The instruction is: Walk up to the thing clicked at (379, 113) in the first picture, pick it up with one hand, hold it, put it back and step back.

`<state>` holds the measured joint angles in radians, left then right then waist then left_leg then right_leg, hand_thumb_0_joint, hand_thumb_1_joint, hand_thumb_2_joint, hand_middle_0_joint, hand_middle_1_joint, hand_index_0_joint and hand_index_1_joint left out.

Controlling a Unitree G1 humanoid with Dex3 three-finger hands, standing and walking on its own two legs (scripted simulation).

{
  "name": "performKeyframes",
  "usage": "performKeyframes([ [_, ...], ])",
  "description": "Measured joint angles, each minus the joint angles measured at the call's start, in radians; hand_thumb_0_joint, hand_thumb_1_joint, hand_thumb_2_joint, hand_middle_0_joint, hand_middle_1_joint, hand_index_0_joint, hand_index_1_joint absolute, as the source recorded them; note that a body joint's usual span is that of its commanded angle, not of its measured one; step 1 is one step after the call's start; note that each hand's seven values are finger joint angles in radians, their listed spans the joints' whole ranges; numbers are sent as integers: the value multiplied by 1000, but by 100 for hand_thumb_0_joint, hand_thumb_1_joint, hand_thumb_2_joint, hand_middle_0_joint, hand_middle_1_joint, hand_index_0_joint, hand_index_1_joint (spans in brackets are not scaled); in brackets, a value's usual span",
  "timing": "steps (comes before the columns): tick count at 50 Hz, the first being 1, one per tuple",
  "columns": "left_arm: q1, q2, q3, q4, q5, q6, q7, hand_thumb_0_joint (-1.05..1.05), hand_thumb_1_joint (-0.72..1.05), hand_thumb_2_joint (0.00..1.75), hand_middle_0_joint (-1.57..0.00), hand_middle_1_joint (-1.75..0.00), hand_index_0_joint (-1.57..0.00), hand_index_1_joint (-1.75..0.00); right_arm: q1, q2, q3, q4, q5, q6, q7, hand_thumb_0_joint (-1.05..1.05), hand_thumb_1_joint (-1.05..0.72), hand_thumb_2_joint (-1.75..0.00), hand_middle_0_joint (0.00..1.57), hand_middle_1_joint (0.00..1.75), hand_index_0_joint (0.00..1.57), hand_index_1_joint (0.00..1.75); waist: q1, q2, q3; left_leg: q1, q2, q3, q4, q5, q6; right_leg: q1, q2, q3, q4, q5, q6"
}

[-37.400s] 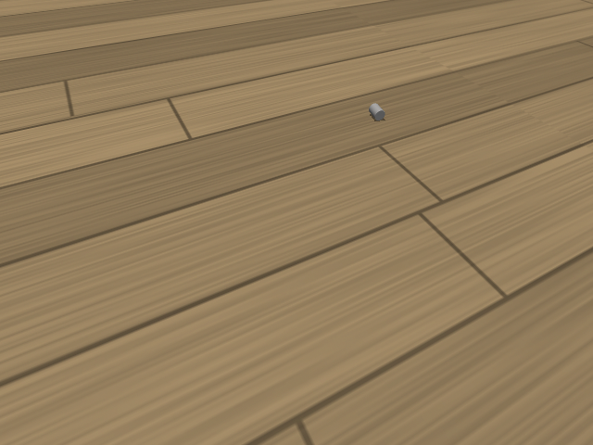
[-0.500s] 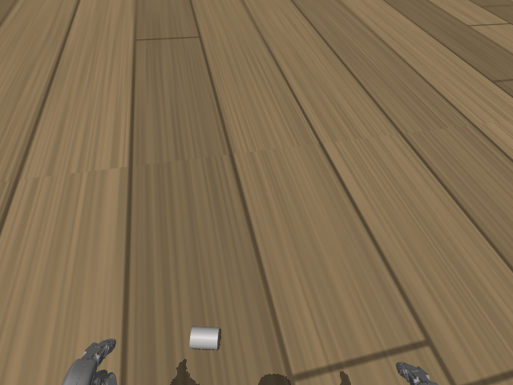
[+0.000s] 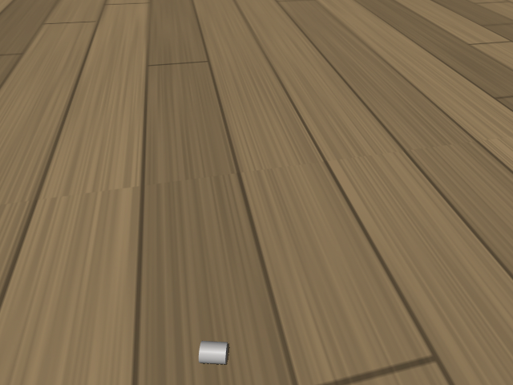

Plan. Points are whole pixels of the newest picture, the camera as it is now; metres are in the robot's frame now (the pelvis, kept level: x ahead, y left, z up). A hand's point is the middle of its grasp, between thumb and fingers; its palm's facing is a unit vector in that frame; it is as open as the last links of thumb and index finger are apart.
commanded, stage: stand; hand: left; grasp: from above
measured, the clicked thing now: (213, 352) +0.40 +0.15 -0.74
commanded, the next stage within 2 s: step back in 1.82 s
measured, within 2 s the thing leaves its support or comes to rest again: neither
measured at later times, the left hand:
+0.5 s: hand out of the picture +0.07 +0.22 -0.16, palm faces +0.02 -0.94 -0.33, open 7.4 cm
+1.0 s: hand out of the picture +0.07 +0.23 -0.15, palm faces +0.01 -0.94 -0.34, open 7.4 cm
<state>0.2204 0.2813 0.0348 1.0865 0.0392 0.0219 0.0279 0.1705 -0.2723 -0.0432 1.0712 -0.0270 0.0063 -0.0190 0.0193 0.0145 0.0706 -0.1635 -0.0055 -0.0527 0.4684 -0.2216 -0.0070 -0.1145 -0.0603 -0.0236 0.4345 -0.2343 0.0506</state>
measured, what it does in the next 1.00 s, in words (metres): stands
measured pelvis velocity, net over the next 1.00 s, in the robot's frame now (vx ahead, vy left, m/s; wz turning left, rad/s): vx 0.01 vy -0.02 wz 0.00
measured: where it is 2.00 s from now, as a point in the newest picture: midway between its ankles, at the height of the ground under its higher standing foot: outside the picture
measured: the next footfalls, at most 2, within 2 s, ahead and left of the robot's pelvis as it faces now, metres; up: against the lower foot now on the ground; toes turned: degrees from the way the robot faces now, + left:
none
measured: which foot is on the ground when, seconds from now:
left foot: down 0.00-1.00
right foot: down 0.00-1.00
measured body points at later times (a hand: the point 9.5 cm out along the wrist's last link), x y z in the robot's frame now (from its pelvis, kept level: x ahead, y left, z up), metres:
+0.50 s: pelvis +0.01 -0.02 +0.01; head +0.00 -0.02 +0.45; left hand +0.07 +0.27 -0.13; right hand +0.06 -0.31 -0.14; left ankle +0.03 +0.12 -0.74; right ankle +0.01 -0.15 -0.74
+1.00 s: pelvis +0.01 -0.02 +0.01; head +0.01 -0.02 +0.46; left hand +0.07 +0.28 -0.13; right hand +0.08 -0.31 -0.13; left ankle +0.03 +0.12 -0.74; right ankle +0.01 -0.15 -0.74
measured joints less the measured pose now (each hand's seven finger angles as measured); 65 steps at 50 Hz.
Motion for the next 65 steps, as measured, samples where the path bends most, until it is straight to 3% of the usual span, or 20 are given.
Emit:
performKeyframes([
  [31, -98, 19, -1, 46, -15, -17, -11, 1, 90, 90, -21, -30, -21, -30, -31, -42, 21, 54, 8, -5, 3, 1, -90, -90, 21, 30, 20, 30, -16, 2, 4, 55, 29, -8, -95, 40, -26, 49, 27, -10, -83, 35, -24],
  [65, -99, 41, -9, 50, -20, -19, -25, 1, 90, 90, -21, -30, -20, -30, -54, -58, 31, 63, 11, -10, 13, 1, -90, -90, 21, 30, 20, 30, -15, -3, -11, 52, 27, -7, -121, 48, -28, 37, 25, -9, -91, 32, -27],
])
